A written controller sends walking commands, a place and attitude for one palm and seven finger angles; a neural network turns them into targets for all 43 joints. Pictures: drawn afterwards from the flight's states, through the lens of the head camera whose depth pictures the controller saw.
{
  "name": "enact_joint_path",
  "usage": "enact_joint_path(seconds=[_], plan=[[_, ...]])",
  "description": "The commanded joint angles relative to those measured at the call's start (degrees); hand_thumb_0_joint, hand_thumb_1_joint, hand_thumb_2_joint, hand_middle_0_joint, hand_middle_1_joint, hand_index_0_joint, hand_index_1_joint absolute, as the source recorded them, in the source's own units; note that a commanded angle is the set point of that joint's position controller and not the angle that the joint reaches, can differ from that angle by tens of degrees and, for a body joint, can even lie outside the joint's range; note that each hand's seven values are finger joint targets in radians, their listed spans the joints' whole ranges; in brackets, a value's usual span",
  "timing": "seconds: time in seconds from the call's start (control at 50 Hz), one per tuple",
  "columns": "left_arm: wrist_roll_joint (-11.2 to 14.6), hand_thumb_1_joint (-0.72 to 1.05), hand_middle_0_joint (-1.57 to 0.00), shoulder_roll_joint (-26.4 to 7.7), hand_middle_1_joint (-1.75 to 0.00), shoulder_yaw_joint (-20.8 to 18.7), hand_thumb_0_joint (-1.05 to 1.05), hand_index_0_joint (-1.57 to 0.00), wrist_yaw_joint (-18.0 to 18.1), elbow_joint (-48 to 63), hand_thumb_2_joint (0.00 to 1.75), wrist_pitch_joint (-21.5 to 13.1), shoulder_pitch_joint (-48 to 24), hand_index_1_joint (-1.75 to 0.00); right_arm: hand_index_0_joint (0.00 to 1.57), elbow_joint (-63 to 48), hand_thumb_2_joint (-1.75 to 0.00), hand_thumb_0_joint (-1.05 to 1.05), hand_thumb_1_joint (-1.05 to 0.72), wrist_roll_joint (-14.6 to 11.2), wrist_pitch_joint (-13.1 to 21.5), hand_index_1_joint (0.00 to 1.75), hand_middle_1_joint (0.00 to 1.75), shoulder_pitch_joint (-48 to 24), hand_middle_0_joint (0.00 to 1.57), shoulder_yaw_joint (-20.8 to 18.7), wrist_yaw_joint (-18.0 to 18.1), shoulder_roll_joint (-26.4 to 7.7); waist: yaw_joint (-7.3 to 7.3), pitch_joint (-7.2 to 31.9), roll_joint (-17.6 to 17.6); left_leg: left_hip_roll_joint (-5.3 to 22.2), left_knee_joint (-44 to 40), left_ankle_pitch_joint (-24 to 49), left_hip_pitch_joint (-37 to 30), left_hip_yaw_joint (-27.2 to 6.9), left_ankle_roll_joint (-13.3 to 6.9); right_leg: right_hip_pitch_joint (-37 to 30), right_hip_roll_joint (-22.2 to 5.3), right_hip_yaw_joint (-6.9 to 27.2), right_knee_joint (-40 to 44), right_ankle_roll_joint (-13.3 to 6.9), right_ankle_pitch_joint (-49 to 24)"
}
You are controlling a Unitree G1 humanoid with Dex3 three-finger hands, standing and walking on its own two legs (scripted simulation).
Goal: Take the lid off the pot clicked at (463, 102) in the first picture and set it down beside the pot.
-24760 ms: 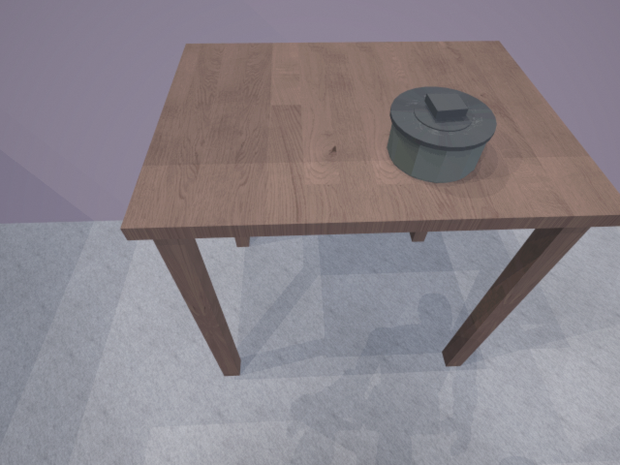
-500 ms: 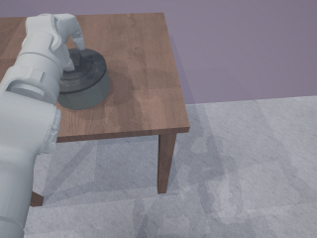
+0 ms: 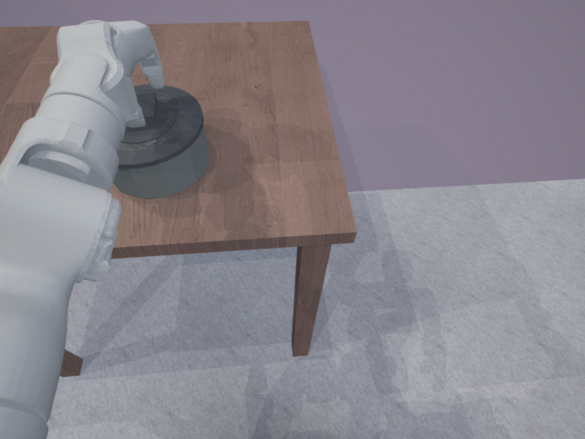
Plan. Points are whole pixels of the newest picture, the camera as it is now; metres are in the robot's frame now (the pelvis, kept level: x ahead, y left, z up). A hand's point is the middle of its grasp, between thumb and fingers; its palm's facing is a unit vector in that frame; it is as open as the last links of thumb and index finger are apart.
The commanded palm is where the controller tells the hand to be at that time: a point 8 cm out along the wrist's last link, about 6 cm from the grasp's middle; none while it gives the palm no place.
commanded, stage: lower the open fingers around the knob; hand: left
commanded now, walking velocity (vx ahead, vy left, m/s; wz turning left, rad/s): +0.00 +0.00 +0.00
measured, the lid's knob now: (136, 110) +0.55 +0.17 +0.14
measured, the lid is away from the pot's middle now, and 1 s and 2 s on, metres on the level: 0.00 0.00 0.00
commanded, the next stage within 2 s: raise the hand to come down again in 0.30 s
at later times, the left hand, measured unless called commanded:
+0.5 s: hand (133, 92) +0.53 +0.16 +0.19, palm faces -0.35 -0.02 -0.94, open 10.4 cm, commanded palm +0.53 +0.16 +0.22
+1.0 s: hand (136, 92) +0.54 +0.16 +0.18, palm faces -0.33 -0.05 -0.94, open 10.5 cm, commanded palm +0.53 +0.16 +0.24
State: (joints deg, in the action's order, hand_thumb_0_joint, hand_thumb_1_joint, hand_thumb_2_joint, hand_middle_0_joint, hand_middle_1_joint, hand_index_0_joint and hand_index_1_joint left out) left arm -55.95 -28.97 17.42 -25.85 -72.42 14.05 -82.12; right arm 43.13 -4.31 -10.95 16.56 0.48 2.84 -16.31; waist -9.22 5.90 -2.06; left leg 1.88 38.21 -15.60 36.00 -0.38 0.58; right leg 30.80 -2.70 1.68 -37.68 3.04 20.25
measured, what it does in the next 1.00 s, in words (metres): stands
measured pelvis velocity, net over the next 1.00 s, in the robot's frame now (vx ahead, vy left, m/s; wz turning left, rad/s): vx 0.02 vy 0.00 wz -0.02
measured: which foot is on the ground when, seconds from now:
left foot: down 0.00-1.00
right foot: down 0.00-1.00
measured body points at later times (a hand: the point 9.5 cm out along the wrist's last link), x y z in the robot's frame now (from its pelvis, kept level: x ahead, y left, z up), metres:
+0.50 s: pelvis +0.00 +0.00 +0.00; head +0.07 -0.01 +0.44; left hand +0.54 +0.16 +0.24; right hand +0.00 -0.28 -0.13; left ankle +0.03 +0.13 -0.72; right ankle -0.03 -0.16 -0.72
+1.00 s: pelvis +0.02 +0.00 +0.01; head +0.09 -0.01 +0.45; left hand +0.55 +0.16 +0.23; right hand +0.04 -0.27 -0.13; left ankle +0.03 +0.13 -0.72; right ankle -0.03 -0.16 -0.72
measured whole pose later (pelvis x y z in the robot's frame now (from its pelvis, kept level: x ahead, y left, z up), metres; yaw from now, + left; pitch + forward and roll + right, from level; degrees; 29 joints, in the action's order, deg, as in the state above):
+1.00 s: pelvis +0.02 +0.00 +0.01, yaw -1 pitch +13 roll +0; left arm -55.7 -31.3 11.3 -23.3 -62.2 8.0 -71.7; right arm 41.5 -3.9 -11.0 16.8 -0.4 2.8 -15.1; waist -8.4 6.0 -3.0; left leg 2.5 34.5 -15.9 31.9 0.5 0.9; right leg 26.7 -2.2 2.4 -32.8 2.9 19.5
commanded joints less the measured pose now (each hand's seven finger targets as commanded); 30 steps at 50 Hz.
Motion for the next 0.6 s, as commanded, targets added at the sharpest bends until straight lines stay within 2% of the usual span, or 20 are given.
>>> enact_joint_path(seconds=[0.0, 0.02, 0.04, 0.06, 0.12, 0.14, 0.18, 0.22, 0.24, 0.26, 0.34, 0.38, 0.4, 0.42, 0.44, 0.48, 0.5, 0.52, 0.54, 0.58], plan=[[0.67, -0.17, -0.61, -6.87, -0.49, -1.48, 0.00, -0.61, 0.22, 2.48, 1.11, -0.22, -19.81, -0.49, 0.20, -3.35, -0.90, 0.00, -0.90, 0.32, 1.07, 0.30, 0.30, 4.94, 0.20, -3.15, 0.86, -9.65, -2.17, 16.26, 5.39, -4.84, -2.97, 7.74, -17.10, 2.81, -4.00, 0.58, 6.43, -5.99, 5.59, -3.86, -16.33], [1.40, -0.17, -0.61, -4.78, -0.49, -0.66, 0.00, -0.61, 0.09, 4.74, 1.11, -0.61, -21.02, -0.49, 0.20, -3.10, -0.90, 0.00, -0.90, 0.32, 1.36, 0.30, 0.30, 5.18, 0.20, -3.26, 0.71, -9.56, -1.74, 17.60, 4.03, -4.71, -3.09, 10.21, -18.90, 2.57, -3.95, 0.88, 6.52, -6.36, 5.11, -4.21, -17.02], [0.60, -0.17, -0.61, -4.95, -0.49, -0.28, 0.00, -0.61, 0.25, 5.62, 1.11, -0.49, -21.66, -0.49, 0.20, -3.17, -0.90, 0.00, -0.90, 0.61, 0.94, 0.30, 0.30, 4.99, 0.20, -3.53, 0.45, -9.70, -1.96, 17.83, 3.16, -4.46, -2.74, 9.89, -19.72, 2.31, -3.87, 2.10, 6.55, -6.05, 5.43, -4.04, -16.15], [0.50, -0.17, -0.61, -4.70, -0.49, -0.42, 0.00, -0.61, 0.35, 2.05, 1.11, -0.23, -19.59, -0.49, 0.20, -3.01, -0.90, 0.00, -0.90, 0.43, 1.00, 0.30, 0.30, 5.06, 0.20, -3.29, 0.58, -9.71, -2.07, 15.65, 3.55, -4.47, -2.55, 9.13, -18.66, 2.27, -3.88, 2.87, 6.64, -6.37, 5.33, -4.14, -15.43], [0.93, -0.17, -0.61, -6.54, -0.49, -1.81, 0.00, -0.61, 0.23, 5.72, 1.11, -0.55, -22.33, -0.49, 0.20, -3.10, -0.90, 0.00, -0.90, 0.66, 1.18, 0.30, 0.30, 5.31, 0.20, -3.33, 0.76, -9.76, -1.82, 17.94, 4.70, -4.88, -2.77, 10.17, -18.58, 2.55, -4.13, 0.60, 6.71, -6.26, 5.11, -4.26, -17.29], [0.33, -0.17, -0.61, -8.99, -0.49, -3.22, 0.00, -0.61, 0.35, 6.34, 1.11, -0.42, -23.48, -0.49, 0.20, -3.06, -0.90, 0.00, -0.90, 0.85, 0.89, 0.30, 0.30, 5.26, 0.20, -3.61, 0.67, -9.85, -2.10, 19.11, 4.72, -4.75, -2.59, 9.33, -18.63, 2.43, -4.17, 0.06, 6.55, -5.69, 5.35, -3.91, -17.37], [1.15, -0.17, -0.61, -6.70, -0.49, -1.74, 0.00, -0.61, -0.09, 4.33, 1.11, -0.20, -20.94, -0.49, 0.20, -3.46, -0.90, 0.00, -0.90, 0.64, 1.00, 0.30, 0.30, 5.38, 0.20, -3.42, 0.69, -9.71, -2.18, 17.26, 5.97, -4.96, -2.82, 8.19, -17.41, 2.55, -4.23, 0.09, 6.49, -5.98, 5.60, -3.84, -16.90], [1.88, -0.17, -0.61, -3.89, -0.49, -0.38, 0.00, -0.61, -0.35, 4.89, 1.11, -0.29, -20.48, -0.49, 0.20, -3.26, -0.90, 0.00, -0.90, 0.48, 1.31, 0.30, 0.30, 5.40, 0.20, -3.40, 0.57, -9.70, -2.04, 16.62, 4.82, -4.79, -3.03, 9.50, -18.67, 2.67, -4.16, 1.33, 6.69, -6.41, 5.50, -4.15, -16.70], [1.08, -0.17, -0.61, -6.41, -0.49, -1.36, 0.00, -0.61, -0.12, 6.53, 1.11, -0.25, -22.53, -0.49, 0.20, -2.99, -0.90, 0.00, -0.90, 0.81, 0.99, 0.30, 0.30, 5.41, 0.20, -3.70, 0.45, -9.94, -2.26, 17.39, 4.99, -4.61, -2.81, 9.03, -18.95, 2.41, -4.22, 1.16, 6.63, -5.92, 5.90, -3.83, -16.52], [0.82, -0.17, -0.61, -6.59, -0.49, -1.58, 0.00, -0.61, -0.02, 2.06, 1.11, 0.01, -19.96, -0.49, 0.20, -2.93, -0.90, 0.00, -0.90, 0.48, 1.13, 0.30, 0.30, 5.62, 0.20, -3.38, 0.74, -9.89, -2.42, 15.32, 5.49, -4.69, -2.68, 7.99, -17.67, 2.64, -4.22, 1.83, 6.63, -6.16, 5.84, -3.89, -15.82], [0.70, -0.17, -0.61, -9.61, -0.49, -3.03, 0.00, -0.61, 0.00, 2.98, 1.11, -0.15, -21.49, -0.49, 0.20, -3.05, -0.90, 0.00, -0.90, 0.56, 1.33, 0.30, 0.30, 5.63, 0.20, -3.19, 1.02, -10.14, -2.44, 15.73, 6.71, -4.97, -3.08, 6.45, -16.14, 2.96, -4.28, -0.09, 6.57, -5.74, 6.11, -3.57, -15.93], [0.89, -0.17, -0.61, -7.95, -0.49, -1.50, 0.00, -0.61, -0.04, 1.03, 1.11, -0.10, -20.10, -0.49, 0.20, -3.03, -0.90, 0.00, -0.90, 0.10, 1.29, 0.30, 0.30, 5.52, 0.20, -2.89, 1.08, -10.18, -2.64, 14.35, 6.16, -4.80, -3.13, 6.00, -15.43, 2.88, -4.09, 1.25, 6.63, -6.03, 5.99, -3.64, -15.17], [-0.14, -0.16, -0.60, -8.35, -0.50, -2.05, 0.00, -0.60, 1.04, 8.66, 1.11, -3.57, -19.97, -0.50, 0.20, -3.79, -0.90, 0.00, -0.90, 0.35, 1.05, 0.30, 0.30, 6.13, 0.20, -3.47, 0.84, -9.63, -3.30, 13.50, 7.26, -3.74, -2.27, 7.67, -15.48, 2.41, -4.04, 2.71, 6.48, -5.82, 5.99, -3.52, -15.04], [-0.31, -0.16, -0.60, -6.48, -0.51, -1.59, 0.00, -0.60, 1.62, 10.12, 1.10, -5.33, -19.64, -0.51, 0.20, -3.76, -0.90, 0.00, -0.90, 0.64, 0.97, 0.30, 0.30, 5.65, 0.20, -3.50, 0.88, -9.14, -1.94, 16.37, 4.37, -3.68, -2.05, 10.94, -18.13, 2.66, -3.88, 2.65, 6.56, -5.84, 5.03, -4.13, -15.66], [-1.37, -0.16, -0.59, -8.11, -0.51, -2.26, 0.00, -0.59, 2.20, 10.11, 1.10, -5.76, -19.19, -0.51, 0.20, -3.99, -0.90, 0.00, -0.90, 0.95, 0.46, 0.30, 0.30, 5.31, 0.20, -3.75, 0.74, -9.28, -2.04, 16.88, 2.58, -3.65, -1.55, 10.02, -18.50, 2.58, -3.86, 3.38, 6.51, -5.32, 5.23, -4.01, -14.78], [-0.83, -0.15, -0.59, -8.67, -0.53, -2.95, 0.00, -0.59, 2.55, 11.73, 1.08, -6.43, -17.89, -0.53, 0.20, -4.51, -0.90, 0.00, -0.90, 0.76, -0.04, 0.30, 0.30, 5.53, 0.20, -3.89, 0.70, -8.86, -1.56, 18.40, 2.69, -3.78, -1.43, 10.89, -18.69, 2.67, -3.86, 1.63, 6.53, -5.24, 5.00, -4.16, -16.16], [-0.83, -0.15, -0.58, -12.50, -0.54, -5.87, 0.00, -0.58, 3.16, 13.60, 1.08, -6.53, -19.74, -0.54, 0.20, -4.77, -0.90, 0.00, -0.90, 0.84, -0.24, 0.30, 0.30, 5.44, 0.20, -4.04, 0.74, -8.76, -1.24, 20.70, 2.04, -3.72, -1.64, 10.87, -19.02, 2.81, -3.97, -0.48, 6.32, -4.88, 5.10, -4.14, -16.85], [0.01, -0.15, -0.58, -12.72, -0.55, -6.03, 0.00, -0.58, 3.42, 15.84, 1.07, -6.81, -21.90, -0.55, 0.20, -5.17, -0.90, 0.00, -0.90, 0.81, -0.06, 0.30, 0.30, 5.37, 0.20, -3.89, 0.95, -8.58, -0.79, 22.68, 0.71, -4.23, -1.91, 12.07, -19.79, 3.17, -4.18, -1.95, 6.30, -4.92, 5.05, -4.43, -18.11], [-0.46, -0.15, -0.57, -18.26, -0.55, -9.63, 0.00, -0.57, 4.37, 17.95, 1.07, -6.70, -25.22, -0.55, 0.20, -5.20, -0.90, 0.00, -0.90, 0.97, -0.07, 0.30, 0.30, 5.56, 0.20, -4.07, 0.98, -8.58, -0.69, 25.99, -0.60, -3.99, -1.91, 12.17, -20.83, 2.73, -4.26, -3.82, 6.08, -4.10, 5.27, -4.10, -19.27], [-0.76, -0.14, -0.57, -20.08, -0.57, -10.05, 0.00, -0.57, 5.77, 24.61, 1.06, -7.43, -31.13, -0.57, 0.20, -6.12, -0.90, 0.00, -0.90, 0.82, 0.91, 0.30, 0.30, 5.56, 0.20, -3.91, 1.27, -7.82, -0.71, 30.66, -3.98, -4.04, -1.81, 15.71, -24.53, 2.03, -4.42, -4.99, 6.02, -3.93, 5.54, -4.15, -21.70]])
